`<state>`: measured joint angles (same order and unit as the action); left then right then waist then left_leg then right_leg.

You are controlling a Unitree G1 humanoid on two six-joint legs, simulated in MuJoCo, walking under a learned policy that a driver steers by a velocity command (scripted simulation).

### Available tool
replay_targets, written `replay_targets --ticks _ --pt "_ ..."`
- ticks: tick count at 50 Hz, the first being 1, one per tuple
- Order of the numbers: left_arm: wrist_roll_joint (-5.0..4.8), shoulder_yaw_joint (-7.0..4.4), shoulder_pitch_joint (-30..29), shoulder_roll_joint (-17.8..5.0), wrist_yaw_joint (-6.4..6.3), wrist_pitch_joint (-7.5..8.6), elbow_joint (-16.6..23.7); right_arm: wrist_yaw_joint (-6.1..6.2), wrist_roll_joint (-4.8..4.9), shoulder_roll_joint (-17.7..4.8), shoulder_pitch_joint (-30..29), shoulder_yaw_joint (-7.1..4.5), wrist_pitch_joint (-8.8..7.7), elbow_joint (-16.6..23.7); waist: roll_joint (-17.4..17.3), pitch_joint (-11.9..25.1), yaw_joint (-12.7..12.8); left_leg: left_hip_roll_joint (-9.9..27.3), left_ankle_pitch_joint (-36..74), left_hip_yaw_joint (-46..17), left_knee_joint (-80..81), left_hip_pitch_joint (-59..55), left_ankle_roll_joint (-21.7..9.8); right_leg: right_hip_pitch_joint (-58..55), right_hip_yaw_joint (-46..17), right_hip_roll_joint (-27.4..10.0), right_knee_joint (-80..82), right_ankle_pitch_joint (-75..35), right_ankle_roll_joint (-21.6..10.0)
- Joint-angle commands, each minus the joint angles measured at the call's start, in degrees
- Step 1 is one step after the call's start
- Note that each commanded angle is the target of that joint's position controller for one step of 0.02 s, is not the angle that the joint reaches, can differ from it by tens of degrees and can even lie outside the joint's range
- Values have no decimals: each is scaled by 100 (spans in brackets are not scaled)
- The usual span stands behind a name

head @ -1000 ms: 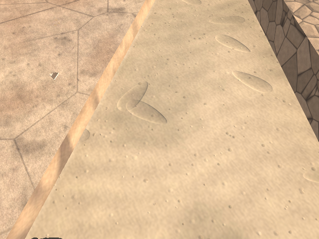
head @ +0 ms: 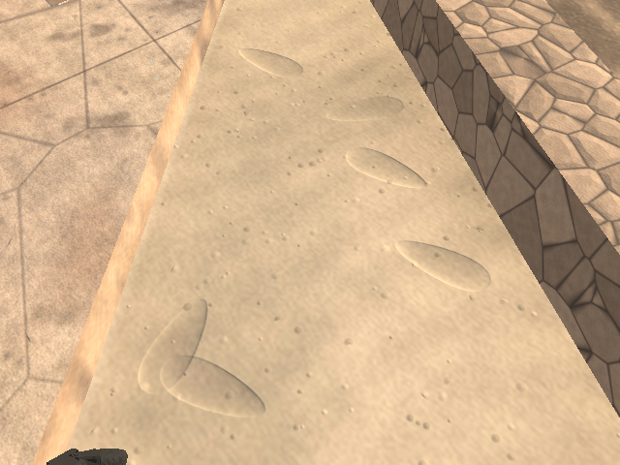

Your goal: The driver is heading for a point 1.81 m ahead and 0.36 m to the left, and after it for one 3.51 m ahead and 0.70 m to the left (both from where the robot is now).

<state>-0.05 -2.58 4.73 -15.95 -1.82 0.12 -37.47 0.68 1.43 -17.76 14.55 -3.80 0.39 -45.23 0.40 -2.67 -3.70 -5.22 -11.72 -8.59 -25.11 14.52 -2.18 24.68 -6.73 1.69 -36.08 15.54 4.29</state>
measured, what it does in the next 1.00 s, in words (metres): steps on the spot, turning left: right foot, then left foot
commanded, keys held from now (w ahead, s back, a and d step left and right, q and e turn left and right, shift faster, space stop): q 0.64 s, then no key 0.20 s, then e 0.16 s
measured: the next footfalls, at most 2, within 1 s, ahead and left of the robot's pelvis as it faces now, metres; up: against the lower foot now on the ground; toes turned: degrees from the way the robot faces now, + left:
right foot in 0.06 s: +0.11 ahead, -0.13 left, +0.00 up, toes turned +8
left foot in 0.46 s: +0.04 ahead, +0.13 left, +0.00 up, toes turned +19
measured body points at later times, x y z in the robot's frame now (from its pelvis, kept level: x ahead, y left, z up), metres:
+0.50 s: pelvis +0.03 +0.02 -0.01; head +0.06 +0.04 +0.44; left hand +0.08 +0.34 -0.12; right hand +0.27 -0.21 -0.10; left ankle +0.01 +0.12 -0.74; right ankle +0.07 -0.13 -0.73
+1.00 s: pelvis +0.05 +0.01 +0.00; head +0.07 +0.01 +0.44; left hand +0.05 +0.31 -0.11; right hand +0.30 -0.15 -0.11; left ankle +0.01 +0.12 -0.74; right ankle +0.11 -0.10 -0.74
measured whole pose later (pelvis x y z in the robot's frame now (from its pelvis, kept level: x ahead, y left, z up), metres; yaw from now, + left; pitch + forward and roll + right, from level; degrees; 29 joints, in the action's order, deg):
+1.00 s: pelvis +0.05 +0.01 +0.00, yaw +26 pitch -1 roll +0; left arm 0.5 -2.4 10.2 -15.4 0.3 0.0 -43.7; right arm 0.8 -1.9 -14.9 8.2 -0.8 0.7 -41.4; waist -1.4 -1.9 0.1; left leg -3.5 -14.5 -6.3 -28.8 13.6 -0.4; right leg 13.0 -2.9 0.6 -28.2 14.9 0.3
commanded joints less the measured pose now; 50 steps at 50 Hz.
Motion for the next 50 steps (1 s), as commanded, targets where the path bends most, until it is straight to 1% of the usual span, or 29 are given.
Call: replay_targets --ticks 1,2,3,4,5,6,7,10,13,17,20,22,23,24,25,26,27,28,29,30,36,41,43,45,46,47,48,49,50 --pt "-37 -223 346 -575 49 184 267 107 32 -895 -515 -224 52 528 -846 648 493 1180 1521 -1619 160 -277 -721 -892 124 94 1139 -573 -133" --pt "-13 -267 484 -688 53 235 213 129 35 -768 -493 -187 73 563 -757 682 535 982 1136 -1578 -92 -86 -504 -1396 71 -161 1665 -1192 -274" --pt "86 -340 638 -1029 5 234 246 126 -60 -484 -267 -98 73 609 -57 1022 430 661 -160 -1174 -949 419 -211 -2178 -685 -1213 1614 -1978 -674" --pt "247 -404 456 -1341 8 154 274 125 -54 -316 67 -55 42 709 1306 877 143 -189 -2322 -127 -1935 1546 123 -2422 -1949 -2227 1708 -3163 -1582" --pt "245 -361 550 -1062 28 149 264 118 -111 -780 209 -172 15 634 1251 943 273 110 -2755 77 -3252 1776 407 -2280 -2314 -2632 1713 -3438 -2092" --pt "190 -267 383 -765 30 165 303 104 -55 -1053 251 -289 45 536 845 830 238 258 -2424 42 -3857 1841 536 -2165 -1768 -2338 1628 -3383 -1991" --pt "142 -234 158 -642 36 162 310 127 -28 -1047 281 -333 126 430 603 718 169 349 -2091 92 -4098 1880 659 -2070 -1178 -1952 1554 -3120 -1731" --pt "98 -233 28 -704 9 106 225 117 -11 -713 22 -259 272 581 737 502 246 467 -1422 419 -4075 1856 887 -1749 -337 -1554 1666 -3129 -1630" --pt "115 -289 198 -816 -45 33 120 54 -2 -520 -367 -174 271 864 887 631 444 622 -1195 621 -3309 1769 950 -2061 -73 -1640 1725 -3073 -1768" --pt "61 -382 123 -1086 1 -20 59 -61 -39 -512 -554 -125 278 1074 924 764 513 728 -1005 906 -2253 1010 795 -1939 239 -1802 1708 -2985 -1776" --pt "-38 -418 147 -1194 61 -15 -25 -141 -34 -613 -524 -167 325 1150 946 709 483 684 -849 1079 -1505 655 584 -1961 311 -1935 1539 -2720 -1670" --pt "-147 -424 62 -1194 60 -13 -80 -192 -40 -621 -233 -210 335 1072 848 694 257 543 -98 1248 -439 16 298 -1732 545 -1836 1102 -2308 -1357" --pt "-155 -388 328 -1035 71 4 -213 -160 -60 -758 -56 -271 334 1018 573 720 216 492 511 1063 87 -585 92 -1348 799 -1623 646 -1699 -998" --pt "40 -309 547 -744 101 17 -226 -69 -49 -1277 118 -414 316 1058 -703 779 306 1435 2269 -299 433 -1491 -309 -255 1398 -1092 -686 -171 -415" --pt "210 -219 102 -557 49 20 173 -61 -206 -1796 102 -488 240 1200 -1926 732 191 2764 3309 -2200 498 -1613 -1569 1238 1230 -192 -1953 2277 -20" --pt "136 -312 -231 -844 4 10 181 -105 -320 -1439 169 -403 111 1200 -1133 974 -112 2697 2939 -2062 608 -1409 -1878 1271 433 -257 -2878 2385 -30" --pt "16 -355 -167 -928 0 -18 152 -99 -295 -1275 -90 -336 19 1167 -958 782 95 2366 2574 -1512 613 -1169 -1585 1254 291 -352 -3051 1908 -113" --pt "15 -382 5 -921 -38 -43 13 -60 -188 -1150 -403 -325 -11 1179 -692 677 257 2016 2053 -1173 589 -1066 -1253 1246 252 -415 -2904 1428 -121" --pt "59 -403 57 -967 -75 -66 -28 -21 -86 -1020 -609 -272 5 1205 -716 604 324 1885 1991 -1058 570 -997 -1090 1249 227 -425 -2758 1101 -76" --pt "79 -407 103 -937 -68 -69 -47 22 -82 -966 -659 -227 31 1227 -796 642 380 1747 2200 -947 559 -798 -1060 1000 271 -334 -2844 858 -19" --pt "8 -297 103 -668 12 -54 -56 129 -143 -905 -543 -177 81 1183 -844 794 279 1594 1767 -918 479 -888 -1057 524 314 -231 -1556 363 123" --pt "-33 -264 52 -699 89 -16 -30 60 -197 -942 -572 -141 128 1077 -953 577 151 1615 1242 -1225 442 -425 -1111 -278 401 -216 -583 574 27" --pt "-34 -235 203 -634 129 20 -92 38 -184 -761 -690 -56 129 1011 -887 599 240 1595 1248 -1259 327 -403 -1042 -650 415 -269 49 420 -45" --pt "47 -141 467 -403 199 79 -251 20 -183 -355 -671 113 80 841 -635 633 468 1331 890 -959 236 -100 -665 -1668 441 -320 1628 -1019 -190" --pt "119 -153 445 -631 184 96 -225 8 -300 -276 -379 144 10 728 -299 696 297 1069 388 -702 51 113 -333 -2119 -26 -713 1594 -1889 -339" --pt "119 -210 240 -1064 159 89 -133 -16 -419 -370 37 111 -56 652 534 692 -125 574 -398 -200 -207 164 -41 -2038 -536 -1177 1329 -2749 -719" --pt "96 -172 -18 -890 191 91 -145 19 -422 -412 -115 93 -74 625 821 630 -101 468 -439 92 -23 -341 223 -1259 -697 -1198 1475 -1649 -1084" --pt "51 -171 -89 -831 224 94 -87 57 -384 -655 -465 30 -70 613 726 385 111 425 -305 188 -153 -413 303 -1023 -677 -988 1573 -1017 -1041" --pt "40 -181 -19 -896 221 104 -128 101 -336 -700 -641 -13 -49 635 726 366 199 407 -190 276 -291 -429 284 -948 -717 -939 1601 -874 -967"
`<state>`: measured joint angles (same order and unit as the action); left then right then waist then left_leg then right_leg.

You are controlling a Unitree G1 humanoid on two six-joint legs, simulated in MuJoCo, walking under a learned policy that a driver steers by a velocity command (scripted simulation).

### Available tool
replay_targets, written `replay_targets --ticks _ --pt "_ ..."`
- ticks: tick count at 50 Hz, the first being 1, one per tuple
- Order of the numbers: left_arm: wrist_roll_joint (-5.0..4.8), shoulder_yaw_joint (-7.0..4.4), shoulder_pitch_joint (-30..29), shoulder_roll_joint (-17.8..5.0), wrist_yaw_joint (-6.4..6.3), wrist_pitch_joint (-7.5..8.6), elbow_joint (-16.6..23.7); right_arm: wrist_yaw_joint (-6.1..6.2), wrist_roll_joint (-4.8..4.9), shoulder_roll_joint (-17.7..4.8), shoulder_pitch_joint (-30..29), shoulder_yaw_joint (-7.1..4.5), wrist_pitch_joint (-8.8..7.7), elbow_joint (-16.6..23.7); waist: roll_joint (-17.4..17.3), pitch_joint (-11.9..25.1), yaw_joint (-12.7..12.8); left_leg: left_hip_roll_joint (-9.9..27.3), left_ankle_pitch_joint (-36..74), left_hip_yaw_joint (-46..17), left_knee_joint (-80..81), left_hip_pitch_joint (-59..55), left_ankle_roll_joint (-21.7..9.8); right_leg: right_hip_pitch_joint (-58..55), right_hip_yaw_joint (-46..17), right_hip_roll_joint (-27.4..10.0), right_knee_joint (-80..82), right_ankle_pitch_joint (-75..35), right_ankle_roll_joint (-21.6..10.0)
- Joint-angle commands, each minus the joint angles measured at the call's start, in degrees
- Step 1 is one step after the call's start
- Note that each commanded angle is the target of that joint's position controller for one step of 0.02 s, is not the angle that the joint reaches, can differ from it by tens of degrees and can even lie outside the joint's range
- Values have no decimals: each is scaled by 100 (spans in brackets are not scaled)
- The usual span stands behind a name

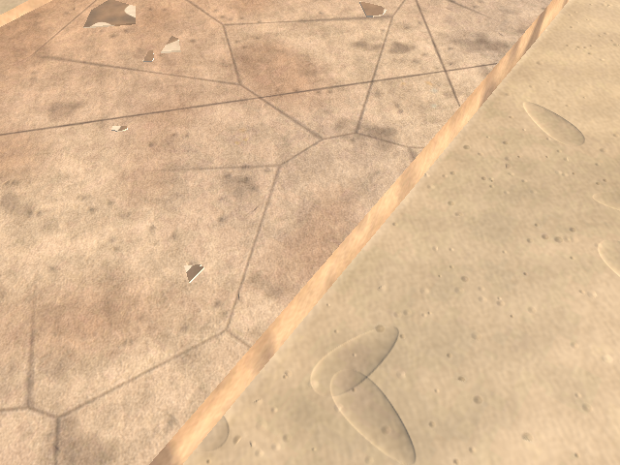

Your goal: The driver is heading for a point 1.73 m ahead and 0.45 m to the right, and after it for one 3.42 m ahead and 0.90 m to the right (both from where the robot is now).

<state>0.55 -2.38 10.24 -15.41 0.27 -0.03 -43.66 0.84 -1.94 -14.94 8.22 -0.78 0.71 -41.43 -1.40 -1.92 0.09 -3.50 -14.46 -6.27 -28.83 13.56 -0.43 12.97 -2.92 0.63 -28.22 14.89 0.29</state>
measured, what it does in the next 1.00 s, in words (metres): walks ahead, turning right: right foot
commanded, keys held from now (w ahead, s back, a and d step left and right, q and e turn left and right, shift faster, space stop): e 0.16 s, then w+e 0.60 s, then w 0.08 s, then w+q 0.16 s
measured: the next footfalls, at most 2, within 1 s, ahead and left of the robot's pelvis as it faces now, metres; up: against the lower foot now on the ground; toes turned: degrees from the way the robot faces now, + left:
right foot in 0.56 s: +0.13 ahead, -0.21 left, +0.00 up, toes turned -22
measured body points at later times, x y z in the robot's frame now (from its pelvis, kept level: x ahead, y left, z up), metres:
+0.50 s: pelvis +0.05 -0.05 +0.00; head +0.07 -0.06 +0.45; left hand +0.32 +0.14 -0.07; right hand +0.01 -0.35 -0.12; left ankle +0.01 +0.12 -0.74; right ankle +0.09 -0.19 -0.71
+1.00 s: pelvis +0.27 -0.18 +0.00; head +0.29 -0.22 +0.45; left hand +0.42 +0.07 -0.11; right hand +0.37 -0.49 -0.09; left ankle +0.50 -0.16 -0.71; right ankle +0.10 -0.19 -0.74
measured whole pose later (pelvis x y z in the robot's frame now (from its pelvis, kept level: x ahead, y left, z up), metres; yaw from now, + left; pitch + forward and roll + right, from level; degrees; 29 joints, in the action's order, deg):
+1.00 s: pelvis +0.27 -0.18 +0.00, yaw -28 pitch +3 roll +0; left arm -0.9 -2.7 22.9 -17.5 -0.8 3.2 -43.1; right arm -3.3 0.7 -15.8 2.1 -1.6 -5.9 -39.1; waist -2.6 -1.3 4.4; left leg 1.0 5.7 0.1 -28.6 34.8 -0.6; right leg -3.6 -5.4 4.8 -15.0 20.7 -4.8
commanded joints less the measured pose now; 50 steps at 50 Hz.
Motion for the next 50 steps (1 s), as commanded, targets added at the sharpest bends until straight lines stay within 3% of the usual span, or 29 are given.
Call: replay_targets --ticks 1,4,8,9,10,11,12,13,14,15,16,19,21,23,25,26,27,28,29,30,31,32,33,34,35,39,43,47,50 --pt "-53 -214 -534 -1053 12 139 505 128 36 -948 -50 -326 -32 268 1015 202 -162 224 142 83 5 -275 88 267 -1193 -806 799 -915 -555" --pt "-119 -249 -365 -1109 -70 117 527 164 74 -820 63 -356 -26 273 1021 251 -111 169 70 269 -172 -67 102 165 -1558 -878 661 -1158 -708" --pt "-149 -294 -354 -1136 -169 -32 694 114 121 -727 199 -427 -93 249 785 414 -75 199 102 344 -184 -112 35 259 -1811 -756 361 -1352 -811" --pt "-168 -284 -355 -1068 -179 -66 733 91 110 -727 342 -448 -112 236 600 569 -135 273 -336 305 5 -327 -47 424 -1702 -586 218 -655 -740" --pt "-191 -256 -417 -951 -174 -88 803 75 106 -807 465 -483 -131 221 182 511 -197 531 -1057 20 367 -562 -242 906 -1388 -292 -136 394 -592" --pt "-202 -218 -485 -801 -163 -85 890 73 124 -956 737 -528 -148 159 -458 353 -302 1078 -1959 -733 914 -986 -631 1791 -782 135 -818 1576 -372" --pt "-221 -184 -656 -715 -133 -44 1022 62 139 -1236 990 -590 -197 110 -1169 103 -448 2157 -2561 -2093 1741 -1234 -1219 2639 -179 386 -1961 1676 -241" --pt "-193 -243 -829 -896 -108 15 1141 71 66 -1247 983 -573 -290 139 -991 -130 -464 2726 -2295 -2630 1906 -1118 -1553 3134 -339 -90 -3018 1730 -186" --pt "-203 -295 -678 -987 -69 47 1086 114 97 -1136 813 -538 -358 191 -519 -168 -302 2658 -2089 -2361 1862 -1077 -1507 3220 -478 -275 -3391 1435 -171" --pt "-202 -289 -534 -918 -29 54 1025 147 171 -1084 658 -519 -397 234 -373 -154 -221 2462 -1898 -1922 1860 -1217 -1321 3321 -457 -407 -3449 1122 -114" --pt "-199 -255 -545 -815 15 62 1023 159 219 -1093 604 -512 -406 237 -375 -164 -258 2302 -1586 -1470 1926 -1285 -1165 3344 -349 -504 -3336 871 -53" --pt "-187 -167 -738 -610 145 102 1150 131 182 -1179 753 -531 -421 183 -416 -112 -435 1894 -530 -262 2032 -1056 -942 2772 118 -571 -2706 226 119" --pt "-185 -100 -819 -490 216 122 1266 73 210 -1293 789 -571 -435 161 -459 -59 -474 1806 -194 278 1996 -843 -892 2220 311 -569 -2033 71 134" --pt "-193 -87 -793 -525 248 118 1333 -5 269 -1443 826 -625 -434 128 -518 -62 -455 1821 -239 570 1919 -634 -857 1685 519 -481 -1521 146 70" --pt "-214 -122 -667 -649 255 92 1364 -72 335 -1496 857 -653 -417 92 -524 -87 -366 2002 -413 634 1761 -593 -824 1348 685 -388 -1170 139 -76" --pt "-208 -152 -467 -685 252 80 1322 -94 371 -1492 783 -654 -396 83 -470 -94 -199 2026 -376 770 1522 -467 -744 1004 823 -285 -861 38 -196" --pt "-189 -231 -76 -792 230 64 1200 -104 369 -1446 759 -636 -390 77 -380 28 26 1933 232 1018 964 -211 -620 334 1011 -44 -658 30 -328" --pt "-220 -417 692 -1088 179 45 982 -112 312 -1215 852 -552 -405 61 -108 430 383 1674 1120 1429 -241 140 -417 -751 974 177 -524 49 -529" --pt "-263 -623 1724 -1631 82 26 792 -97 138 -871 743 -420 -440 238 928 811 837 1223 422 1814 -2484 1342 20 -2005 -574 -635 5 395 -967" --pt "-202 -644 1689 -2269 91 144 984 -65 71 -433 619 -278 -589 739 2163 1234 514 178 -2093 901 -4215 3352 311 -2784 -4298 -1921 1342 2004 -2024" --pt "-185 -497 1523 -1721 148 294 1044 -99 366 -1030 271 -397 -723 723 1162 1049 699 448 -1674 117 -4822 3921 206 -2624 -4497 -2152 1804 2434 -2097" --pt "-147 -382 1323 -1372 154 378 1019 -142 464 -1176 168 -433 -802 743 1076 564 536 693 -1111 153 -4683 4084 20 -2208 -3780 -2037 1675 2005 -1951" --pt "-134 -316 1055 -1155 159 405 1057 -122 343 -1158 260 -426 -837 619 637 329 331 911 -625 162 -4289 3730 -39 -1660 -3081 -1755 1525 1215 -1739" --pt "-106 -283 739 -1059 142 389 1103 -107 181 -1119 315 -444 -841 539 519 195 133 1037 -239 137 -3772 3329 -13 -1153 -2513 -1478 1497 494 -1585" --pt "-47 -248 554 -993 114 384 1166 -131 131 -1099 353 -458 -804 501 626 161 -4 1069 35 139 -3510 2946 20 -799 -2156 -1255 1597 22 -1507" --pt "-105 -273 703 -1058 -39 421 975 -152 75 -815 58 -378 -670 468 475 121 -21 802 914 369 -2409 2723 335 -527 -1335 -955 1687 -1628 -1495" --pt "-153 -265 1125 -1052 -132 401 633 -265 169 -461 -818 -206 -714 602 617 -5 346 550 2204 575 -672 2123 374 -388 -796 -729 1720 -1666 -1172" --pt "-161 -268 1448 -1087 -129 398 315 -393 281 -536 -1337 -193 -761 745 592 -286 545 557 2365 563 -38 2292 76 -1040 -838 -1116 1718 -1553 -1150" --pt "-131 -282 1493 -1116 -144 330 146 -475 287 -618 -1305 -213 -777 786 643 -264 459 473 1706 661 142 2346 -266 -1749 -680 -1341 1359 -2620 -1035"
